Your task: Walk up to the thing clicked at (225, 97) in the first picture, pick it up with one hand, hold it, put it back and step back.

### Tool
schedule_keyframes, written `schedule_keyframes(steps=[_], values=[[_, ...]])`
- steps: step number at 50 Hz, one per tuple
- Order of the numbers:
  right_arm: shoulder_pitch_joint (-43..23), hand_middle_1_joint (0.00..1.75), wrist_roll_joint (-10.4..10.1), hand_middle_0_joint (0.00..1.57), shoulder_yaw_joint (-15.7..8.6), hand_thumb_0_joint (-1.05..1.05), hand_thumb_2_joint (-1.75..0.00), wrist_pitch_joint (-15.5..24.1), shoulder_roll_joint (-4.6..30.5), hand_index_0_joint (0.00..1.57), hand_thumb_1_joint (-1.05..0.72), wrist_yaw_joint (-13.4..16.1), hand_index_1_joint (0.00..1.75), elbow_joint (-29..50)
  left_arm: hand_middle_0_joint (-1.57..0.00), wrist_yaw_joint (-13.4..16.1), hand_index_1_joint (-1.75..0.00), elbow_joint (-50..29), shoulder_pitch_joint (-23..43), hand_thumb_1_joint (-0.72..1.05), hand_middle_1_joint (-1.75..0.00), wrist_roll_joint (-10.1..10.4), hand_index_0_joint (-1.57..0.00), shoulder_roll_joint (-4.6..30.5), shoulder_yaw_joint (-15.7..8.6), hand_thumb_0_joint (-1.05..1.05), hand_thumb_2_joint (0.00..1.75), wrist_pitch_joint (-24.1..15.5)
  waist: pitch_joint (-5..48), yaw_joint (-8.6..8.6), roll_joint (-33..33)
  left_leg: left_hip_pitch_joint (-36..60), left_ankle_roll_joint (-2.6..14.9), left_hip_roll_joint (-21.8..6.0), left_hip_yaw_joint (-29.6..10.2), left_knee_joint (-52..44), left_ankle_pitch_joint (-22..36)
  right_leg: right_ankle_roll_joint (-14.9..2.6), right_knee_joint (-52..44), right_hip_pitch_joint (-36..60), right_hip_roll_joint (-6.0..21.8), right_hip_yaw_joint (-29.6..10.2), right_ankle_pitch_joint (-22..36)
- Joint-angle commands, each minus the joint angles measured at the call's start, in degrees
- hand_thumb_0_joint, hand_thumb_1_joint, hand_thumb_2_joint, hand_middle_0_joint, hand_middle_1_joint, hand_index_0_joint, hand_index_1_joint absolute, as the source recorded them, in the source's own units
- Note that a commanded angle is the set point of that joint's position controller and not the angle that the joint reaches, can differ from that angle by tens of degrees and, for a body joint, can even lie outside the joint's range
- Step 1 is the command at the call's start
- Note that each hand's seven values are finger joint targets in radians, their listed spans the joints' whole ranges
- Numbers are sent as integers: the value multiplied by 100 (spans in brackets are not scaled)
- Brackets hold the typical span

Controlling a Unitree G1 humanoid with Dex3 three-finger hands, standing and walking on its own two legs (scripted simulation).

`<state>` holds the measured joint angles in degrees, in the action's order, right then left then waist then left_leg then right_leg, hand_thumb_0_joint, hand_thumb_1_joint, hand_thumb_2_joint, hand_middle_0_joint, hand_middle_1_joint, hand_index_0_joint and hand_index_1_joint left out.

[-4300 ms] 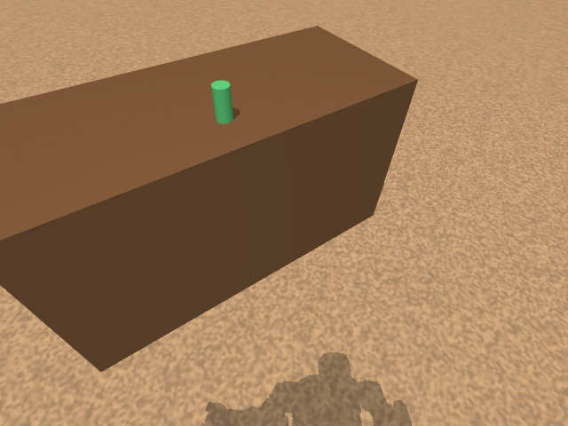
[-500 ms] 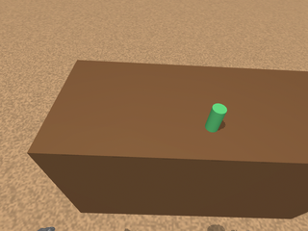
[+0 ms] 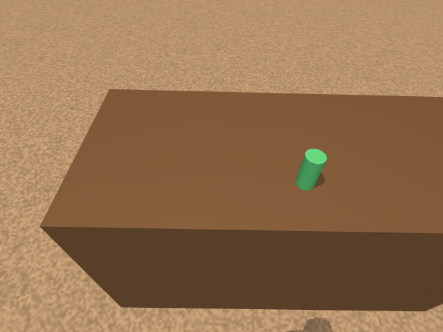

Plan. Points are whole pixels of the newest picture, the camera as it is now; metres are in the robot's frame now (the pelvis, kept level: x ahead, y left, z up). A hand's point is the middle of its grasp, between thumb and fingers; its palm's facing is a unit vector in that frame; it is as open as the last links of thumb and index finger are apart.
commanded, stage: walk up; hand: right
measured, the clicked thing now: (310, 170) +0.48 -0.22 -0.03
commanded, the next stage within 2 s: stand in 0.26 s
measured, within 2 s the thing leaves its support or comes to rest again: neither
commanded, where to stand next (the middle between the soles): +0.04 +0.00 m, yaw -1 degrees
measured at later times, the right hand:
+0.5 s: hand out of the picture +0.08 -0.26 -0.15, palm faces +0.00 +0.94 -0.33, open 7.4 cm
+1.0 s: hand out of the picture +0.07 -0.26 -0.16, palm faces -0.03 +0.94 -0.33, open 7.4 cm
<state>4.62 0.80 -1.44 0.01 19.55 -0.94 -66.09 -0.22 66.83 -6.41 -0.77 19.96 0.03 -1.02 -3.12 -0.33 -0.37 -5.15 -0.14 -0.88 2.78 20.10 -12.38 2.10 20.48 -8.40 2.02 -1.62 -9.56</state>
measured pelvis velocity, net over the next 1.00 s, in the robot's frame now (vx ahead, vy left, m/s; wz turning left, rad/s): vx -0.01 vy -0.01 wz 0.02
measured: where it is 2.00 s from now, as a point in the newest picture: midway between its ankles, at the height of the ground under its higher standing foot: outside the picture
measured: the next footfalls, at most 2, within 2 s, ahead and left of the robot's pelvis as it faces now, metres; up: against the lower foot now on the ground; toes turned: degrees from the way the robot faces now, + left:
none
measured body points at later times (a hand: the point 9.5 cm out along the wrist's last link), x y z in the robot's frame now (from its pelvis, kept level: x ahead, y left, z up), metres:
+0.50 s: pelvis +0.00 -0.01 +0.00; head +0.01 -0.01 +0.45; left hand +0.10 +0.29 -0.13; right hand +0.08 -0.31 -0.13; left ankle -0.01 +0.12 -0.75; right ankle +0.02 -0.14 -0.75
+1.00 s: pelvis -0.01 -0.01 +0.00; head +0.00 -0.02 +0.45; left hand +0.06 +0.29 -0.13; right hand +0.07 -0.31 -0.13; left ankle -0.01 +0.12 -0.75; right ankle +0.02 -0.14 -0.75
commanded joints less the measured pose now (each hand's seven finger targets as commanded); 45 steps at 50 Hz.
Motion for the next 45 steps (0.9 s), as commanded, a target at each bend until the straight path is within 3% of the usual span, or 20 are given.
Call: schedule_keyframes(steps=[1, 12, 13, 15, 21, 24, 33, 37, 45], values=[[-315, 30, -32, 20, -207, 0, -90, 109, 1257, 20, -90, 91, 30, 354, -20, 94, -30, -376, 411, 90, -30, 40, -20, 1226, -230, 0, 90, -114, 400, 48, 79, 46, 139, -604, -477, -399, 507, -267, -291, -22, 504, -385, 791], [-267, 30, -23, 20, -232, 0, -90, 123, 1219, 20, -90, 106, 30, 400, -20, 105, -30, -435, 391, 90, -30, 33, -20, 1181, -247, 0, 90, -84, 443, 31, 30, 94, 138, -648, -383, -432, 878, -262, -164, 93, 477, -338, 1138], [-341, 30, -38, 20, -180, 0, -90, 143, 1231, 20, -90, 120, 30, 401, -20, 101, -30, -468, 402, 90, -30, 27, -20, 1213, -219, 0, 90, -84, 380, 54, 58, 37, 106, -718, -567, -479, 1273, -231, -211, 126, 518, -350, 1282], [-357, 30, -42, 20, -187, 0, -90, 160, 1245, 20, -90, 123, 30, 401, -20, 107, -30, -480, 404, 90, -30, 35, -20, 1224, -227, 0, 90, -77, 464, 47, 57, 165, 80, -724, -553, -455, 1453, -218, -214, 180, 525, -329, 1327], [-340, 30, -38, 20, -161, 0, -90, 149, 1227, 20, -90, 117, 30, 377, -20, 91, -30, -512, 399, 90, -30, 35, -20, 1219, -212, 0, 90, -75, 496, 62, 3, 148, 53, -688, -534, -521, 1071, -231, -382, 240, 540, -345, 1070], [-277, 30, -41, 20, -164, 0, -90, 158, 1269, 20, -90, 120, 30, 368, -20, 88, -30, -545, 380, 90, -30, 29, -20, 1221, -213, 0, 90, -83, 667, 69, -17, 210, 62, -712, -500, -469, 1341, -256, -322, 421, 593, -361, 1443], [-284, 30, -38, 20, -146, 0, -90, 145, 1268, 20, -90, 112, 30, 368, -20, 73, -30, -532, 373, 90, -30, 26, -20, 1234, -211, 0, 90, -74, 438, 63, 17, 121, 82, -714, -551, -562, 818, -260, -462, 241, 552, -357, 901], [-230, 30, -26, 20, -140, 0, -90, 135, 1224, 20, -90, 90, 30, 361, -20, 70, -30, -538, 391, 90, -30, 31, -20, 1290, -221, 0, 90, -82, 277, 76, 87, -15, 61, -670, -578, -616, 369, -249, -599, 101, 531, -384, 361], [-180, 30, -23, 20, -149, 0, -90, 138, 1249, 20, -90, 90, 30, 379, -20, 61, -30, -536, 253, 90, -30, 24, -20, 1271, -217, 0, 90, -95, 398, 56, 23, 37, 83, -683, -589, -545, 476, -267, -575, 126, 549, -398, 603]])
